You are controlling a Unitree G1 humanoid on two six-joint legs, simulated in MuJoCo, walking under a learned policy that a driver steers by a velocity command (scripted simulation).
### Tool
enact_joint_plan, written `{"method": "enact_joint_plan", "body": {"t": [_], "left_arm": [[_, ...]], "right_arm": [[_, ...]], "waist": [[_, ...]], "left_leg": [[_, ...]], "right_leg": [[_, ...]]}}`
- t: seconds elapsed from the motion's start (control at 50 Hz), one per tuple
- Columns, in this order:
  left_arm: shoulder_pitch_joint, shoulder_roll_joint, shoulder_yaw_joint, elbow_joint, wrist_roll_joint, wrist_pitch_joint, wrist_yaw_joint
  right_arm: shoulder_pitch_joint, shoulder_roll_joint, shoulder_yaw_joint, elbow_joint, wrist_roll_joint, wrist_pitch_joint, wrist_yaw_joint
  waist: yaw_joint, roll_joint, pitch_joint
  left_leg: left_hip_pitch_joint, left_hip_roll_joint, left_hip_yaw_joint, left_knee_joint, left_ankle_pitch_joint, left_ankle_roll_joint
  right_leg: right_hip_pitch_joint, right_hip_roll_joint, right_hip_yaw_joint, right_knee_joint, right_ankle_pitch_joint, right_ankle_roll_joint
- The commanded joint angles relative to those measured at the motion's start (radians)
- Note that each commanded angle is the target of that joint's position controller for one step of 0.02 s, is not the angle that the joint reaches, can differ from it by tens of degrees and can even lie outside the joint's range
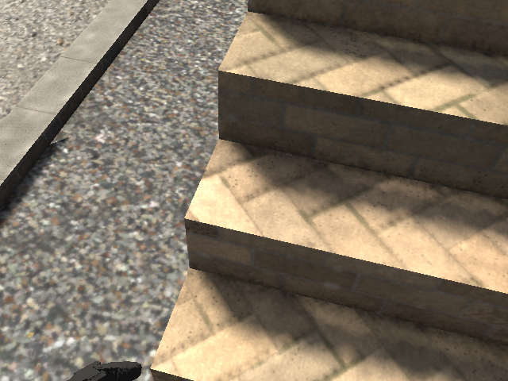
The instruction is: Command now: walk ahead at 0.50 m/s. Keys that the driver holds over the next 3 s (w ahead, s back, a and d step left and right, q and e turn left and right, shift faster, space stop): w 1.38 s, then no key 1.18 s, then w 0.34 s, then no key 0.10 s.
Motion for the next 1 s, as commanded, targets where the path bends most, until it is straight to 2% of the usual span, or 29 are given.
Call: {"method": "enact_joint_plan", "body": {"t": [0.02,0.04,0.06,0.1,0.14,0.16,0.2,0.24,0.28,0.32,0.34,0.38,0.42,0.44,0.46,0.48,0.5,0.56,0.62,0.66,0.72,0.76,0.78,0.84,0.86,0.88,0.92,0.94,1.0], "left_arm": [[0.078,0.118,0.035,0.016,0.052,0.0,-0.005],[0.238,0.088,0.037,0.074,0.047,0.006,-0.002],[0.487,0.069,0.041,0.101,0.027,0.019,0.002],[0.611,-0.01,0.01,0.25,0.095,0.015,-0.028],[0.152,-0.102,-0.042,0.196,0.148,-0.029,-0.076],[-0.034,-0.125,-0.053,0.129,0.157,-0.026,-0.093],[-0.293,0.166,0.02,-0.042,0.104,-0.046,-0.072],[-0.017,0.216,0.065,0.007,0.036,-0.039,-0.001],[-0.149,0.147,0.061,-0.052,0.054,-0.063,0.033],[-0.298,-0.154,-0.038,-0.152,0.063,-0.081,0.051],[-0.249,-0.204,-0.049,-0.192,-0.006,-0.071,0.029],[0.285,-0.111,0.02,-0.049,-0.003,0.0,0.0],[0.482,0.014,0.051,-0.024,-0.02,0.052,0.055],[0.622,0.124,0.081,0.014,-0.001,0.072,0.071],[0.594,0.171,0.1,0.009,0.014,0.083,0.082],[0.518,0.273,0.124,0.084,0.077,0.1,0.097],[0.394,0.201,0.112,0.025,0.075,0.116,0.103],[0.591,0.127,0.067,0.201,0.146,0.075,0.045],[0.182,-0.101,-0.028,0.204,0.172,0.057,-0.063],[0.002,-0.056,-0.054,0.134,0.148,0.012,-0.11],[0.322,-0.062,-0.076,0.225,0.177,0.013,-0.075],[0.463,0.208,0.048,0.223,0.011,0.022,0.028],[0.311,0.262,0.081,0.157,0.012,0.05,0.077],[0.221,0.242,0.139,0.113,0.012,0.059,0.141],[0.252,0.105,0.101,0.134,0.064,0.041,0.129],[0.314,-0.001,0.101,0.1,0.056,0.005,0.095],[0.489,-0.018,0.093,0.119,-0.012,0.011,0.07],[0.945,0.004,0.077,0.225,0.028,0.062,0.061],[1.561,0.091,0.045,0.536,0.201,0.121,0.091]], "right_arm": [[-0.089,-0.17,-0.059,-0.169,0.002,-0.027,-0.024],[-0.238,-0.12,-0.046,-0.2,-0.017,-0.031,-0.019],[-0.48,-0.207,-0.062,-0.241,0.051,-0.049,-0.008],[-0.392,0.036,-0.002,-0.28,0.082,-0.028,0.004],[-0.06,0.081,-0.019,-0.244,0.139,0.04,0.013],[0.065,0.015,-0.045,-0.22,0.134,0.048,0.014],[0.333,-0.076,-0.071,-0.234,0.126,0.067,-0.027],[0.23,-0.124,-0.07,-0.098,0.075,0.038,-0.079],[0.163,-0.004,-0.045,-0.157,0.126,0.108,-0.077],[0.303,-0.076,-0.063,0.049,0.077,0.126,-0.017],[0.06,-0.042,-0.035,0.032,0.038,0.125,0.028],[-0.326,0.021,0.012,-0.141,-0.086,0.037,0.078],[-0.367,-0.304,-0.05,-0.214,-0.039,0.06,0.042],[-0.448,-0.275,-0.047,-0.231,0.041,0.044,0.001],[-0.464,-0.286,-0.037,-0.219,0.066,0.007,-0.034],[-0.408,-0.118,0.003,-0.285,0.028,0.01,-0.063],[-0.385,-0.189,-0.018,-0.251,0.028,-0.007,-0.084],[-0.264,-0.141,-0.067,-0.361,0.065,-0.011,-0.131],[-0.179,0.068,-0.044,-0.34,0.186,0.051,-0.08],[0.108,0.086,-0.016,-0.264,0.169,0.033,-0.035],[-0.128,0.248,0.041,-0.282,0.141,0.021,0.021],[-0.173,0.013,0.002,-0.34,0.092,0.009,0.02],[-0.325,-0.07,-0.044,-0.385,0.087,0.045,0.023],[-0.173,-0.082,-0.114,-0.219,0.169,0.194,-0.033],[0.079,-0.074,-0.132,-0.073,0.148,0.182,-0.001],[-0.133,-0.074,-0.079,-0.125,0.071,0.162,0.045],[-0.376,-0.153,-0.067,-0.261,-0.074,0.099,0.03],[-0.776,-0.262,-0.066,-0.379,-0.123,0.075,-0.012],[-1.145,0.044,-0.015,-0.52,0.12,0.017,-0.024]], "waist": [[0.06,-0.007,-0.397],[0.142,0.037,-0.37],[0.303,0.366,-0.338],[0.207,0.118,-0.21],[-0.16,-0.298,-0.068],[-0.237,-0.173,-0.091],[-0.523,-0.082,-0.078],[-0.284,0.21,-0.125],[-0.256,-0.175,-0.093],[-0.226,0.314,-0.031],[-0.066,0.443,0.144],[0.285,0.143,-0.035],[0.315,0.174,-0.247],[0.42,0.121,-0.228],[0.392,0.211,-0.202],[0.29,-0.092,-0.206],[0.266,-0.012,-0.157],[0.146,0.079,-0.112],[-0.134,-0.403,0.142],[-0.267,-0.091,0.027],[-0.116,0.099,-0.084],[-0.099,-0.064,-0.141],[-0.104,-0.377,-0.234],[-0.024,-0.352,-0.169],[-0.098,-0.102,-0.199],[0.102,0.218,-0.224],[0.193,0.157,-0.507],[0.575,0.263,-0.415],[0.759,0.198,-0.104]], "left_leg": [[0.313,0.273,-0.263,-0.06,0.58,0.208],[0.047,0.166,-0.165,0.017,0.557,0.127],[-0.055,0.297,-0.316,0.059,0.629,0.166],[-0.115,0.041,-0.093,0.409,0.234,0.071],[-0.302,-0.138,0.003,1.513,0.1,-0.004],[-0.375,-0.195,-0.013,1.661,0.117,-0.039],[0.048,-0.088,-0.16,1.408,0.426,-0.077],[0.014,-0.062,-0.039,0.539,0.618,0.029],[0.02,0.288,-0.301,0.288,0.698,0.123],[0.127,0.122,0.004,0.027,1.29,0.175],[-0.048,0.155,0.027,-0.336,1.299,0.206],[-0.216,0.139,-0.031,0.134,1.641,0.08],[-0.392,0.31,-0.284,-0.114,0.765,0.126],[-0.412,0.306,-0.275,-0.176,0.489,0.098],[-0.415,0.403,-0.458,-0.189,0.435,0.172],[-0.331,0.208,-0.209,-0.173,0.341,0.072],[-0.332,0.343,-0.363,-0.14,0.287,0.138],[-0.07,-0.013,0.071,0.125,0.274,-0.167],[-0.63,-0.131,-0.04,1.575,-0.088,-0.051],[-0.535,-0.249,-0.096,1.716,0.199,-0.048],[-0.645,-0.322,-0.052,1.928,0.213,-0.054],[-0.854,-0.013,-0.085,1.174,0.441,-0.101],[-0.518,0.117,-0.081,0.755,0.601,-0.115],[0.084,0.254,-0.143,-0.08,0.537,0.022],[0.333,0.266,-0.226,-0.194,0.628,0.101],[0.284,0.103,0.043,0.291,0.931,-0.027],[-0.332,0.075,0.096,0.244,0.769,-0.132],[-0.702,0.079,0.14,-0.17,0.505,-0.229],[-0.844,-0.043,0.344,0.151,0.665,-0.35]], "right_leg": [[0.269,-0.057,-0.102,-0.418,0.246,-0.023],[0.556,-0.03,-0.146,-0.52,0.341,-0.045],[0.612,-0.192,0.001,-0.672,0.347,-0.145],[0.671,-0.129,-0.138,-1.238,0.262,-0.244],[0.442,-0.166,-0.114,-1.497,0.509,-0.243],[0.447,-0.184,-0.071,-1.471,0.643,-0.261],[0.03,-0.229,0.023,-1.457,0.497,-0.2],[0.373,-0.174,0.033,-1.32,0.056,-0.23],[0.296,-0.387,0.238,-0.962,-0.063,-0.269],[-0.038,-0.043,-0.078,-0.138,-0.596,-0.15],[-0.098,0.038,-0.057,0.274,-0.612,-0.123],[0.036,0.275,0.083,0.809,-0.281,-0.028],[0.189,0.158,0.123,0.862,0.001,0.089],[0.263,0.041,0.098,0.662,0.179,0.1],[0.334,-0.041,0.094,0.514,0.272,0.061],[0.401,0.049,-0.08,0.202,0.145,0.013],[0.457,-0.082,-0.005,-0.051,0.141,-0.048],[0.532,-0.028,-0.231,-0.994,-0.04,-0.187],[0.423,-0.244,-0.029,-1.363,0.839,-0.321],[0.408,-0.262,-0.01,-1.668,0.787,-0.308],[0.742,-0.213,-0.05,-1.617,0.609,-0.266],[1.173,-0.335,0.034,-1.477,0.499,-0.301],[1.082,-0.42,0.14,-1.603,0.292,-0.268],[0.75,-0.34,0.176,-1.35,-0.07,-0.229],[0.547,-0.08,0.02,-0.716,-0.455,-0.147],[0.203,0.198,-0.134,0.048,-0.664,-0.049],[0.551,0.262,-0.057,0.544,-0.324,-0.051],[0.849,0.247,-0.253,0.566,-0.157,0.036],[0.901,-0.076,-0.13,-0.03,-0.316,-0.051]]}}
Next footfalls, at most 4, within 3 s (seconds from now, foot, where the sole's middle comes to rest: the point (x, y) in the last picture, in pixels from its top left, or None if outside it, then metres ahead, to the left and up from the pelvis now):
0.16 right None -0.21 -0.11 -0.95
0.34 left None -0.37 0.13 -1.12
0.72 right None -0.90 -0.01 -1.50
0.86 left None -0.86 0.22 -1.52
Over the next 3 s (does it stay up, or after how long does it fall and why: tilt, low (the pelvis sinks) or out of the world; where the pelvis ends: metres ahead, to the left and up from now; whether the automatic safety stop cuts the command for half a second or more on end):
stays up -2.56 0.46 -1.49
